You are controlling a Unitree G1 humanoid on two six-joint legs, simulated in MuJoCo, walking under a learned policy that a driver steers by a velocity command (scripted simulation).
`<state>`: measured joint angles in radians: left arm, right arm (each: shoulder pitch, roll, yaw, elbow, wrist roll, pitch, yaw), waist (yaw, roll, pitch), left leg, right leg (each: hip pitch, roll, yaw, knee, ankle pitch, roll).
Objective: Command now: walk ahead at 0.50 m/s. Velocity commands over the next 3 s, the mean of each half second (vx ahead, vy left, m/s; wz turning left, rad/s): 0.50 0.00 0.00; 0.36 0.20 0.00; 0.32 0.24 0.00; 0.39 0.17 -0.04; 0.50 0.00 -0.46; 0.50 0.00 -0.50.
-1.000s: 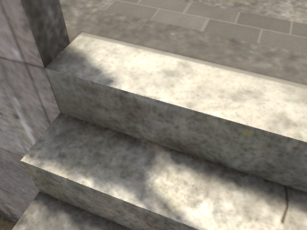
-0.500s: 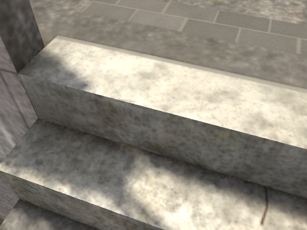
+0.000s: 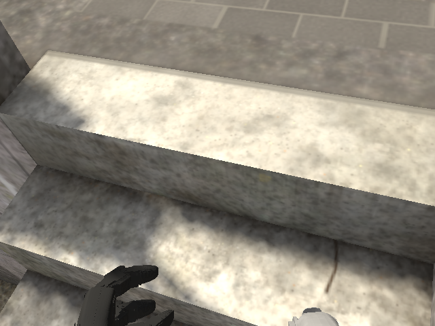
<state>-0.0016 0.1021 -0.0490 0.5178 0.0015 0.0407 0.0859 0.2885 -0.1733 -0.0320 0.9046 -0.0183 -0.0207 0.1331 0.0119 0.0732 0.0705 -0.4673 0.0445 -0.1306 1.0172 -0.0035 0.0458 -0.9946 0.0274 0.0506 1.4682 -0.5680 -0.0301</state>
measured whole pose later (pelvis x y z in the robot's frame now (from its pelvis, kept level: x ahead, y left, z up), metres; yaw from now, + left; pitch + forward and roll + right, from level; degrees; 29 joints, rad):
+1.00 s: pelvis -0.22 +0.15 -0.17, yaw -4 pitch -1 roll -2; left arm 0.01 0.22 0.06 0.67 0.07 0.02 0.09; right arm 0.39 -0.24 -0.06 0.65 -0.05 0.09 0.02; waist -0.18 0.01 0.12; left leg -0.66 0.00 -0.17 1.62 -0.09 0.02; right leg -0.62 -0.13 -0.28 1.23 -0.89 -0.08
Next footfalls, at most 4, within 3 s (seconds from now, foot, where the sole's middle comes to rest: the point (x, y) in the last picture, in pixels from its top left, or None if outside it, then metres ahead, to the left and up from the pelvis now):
0.42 left None -0.09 0.06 -0.83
0.78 right None -0.13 0.04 -0.83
1.12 left None -0.22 0.28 -1.05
1.54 right None -0.27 0.15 -1.05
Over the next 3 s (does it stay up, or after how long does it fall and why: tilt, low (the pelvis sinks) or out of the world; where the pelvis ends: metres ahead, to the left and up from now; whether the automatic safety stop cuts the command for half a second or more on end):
stays up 0.12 0.41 -0.04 its command is cut before an obstacle after 0.6 s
